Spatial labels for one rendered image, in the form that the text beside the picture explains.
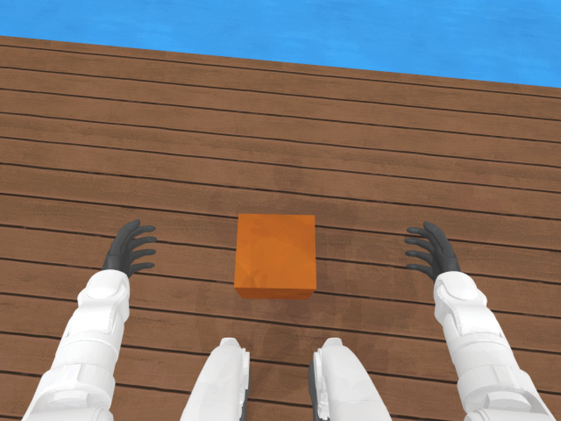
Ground right robot foot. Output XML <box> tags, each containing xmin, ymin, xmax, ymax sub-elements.
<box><xmin>309</xmin><ymin>359</ymin><xmax>330</xmax><ymax>421</ymax></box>

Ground carton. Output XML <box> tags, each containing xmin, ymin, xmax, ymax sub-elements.
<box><xmin>234</xmin><ymin>214</ymin><xmax>316</xmax><ymax>300</ymax></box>

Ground left robot hand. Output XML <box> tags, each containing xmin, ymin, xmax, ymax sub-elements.
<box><xmin>101</xmin><ymin>219</ymin><xmax>157</xmax><ymax>279</ymax></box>

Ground robot right forearm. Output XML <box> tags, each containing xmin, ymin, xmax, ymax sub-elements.
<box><xmin>434</xmin><ymin>271</ymin><xmax>557</xmax><ymax>421</ymax></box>

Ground robot left forearm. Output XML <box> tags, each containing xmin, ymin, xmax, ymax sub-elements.
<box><xmin>21</xmin><ymin>269</ymin><xmax>130</xmax><ymax>421</ymax></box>

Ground right robot hand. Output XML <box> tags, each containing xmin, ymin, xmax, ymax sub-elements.
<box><xmin>404</xmin><ymin>221</ymin><xmax>462</xmax><ymax>285</ymax></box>

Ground robot right thigh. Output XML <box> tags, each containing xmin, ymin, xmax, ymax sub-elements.
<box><xmin>314</xmin><ymin>346</ymin><xmax>392</xmax><ymax>421</ymax></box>

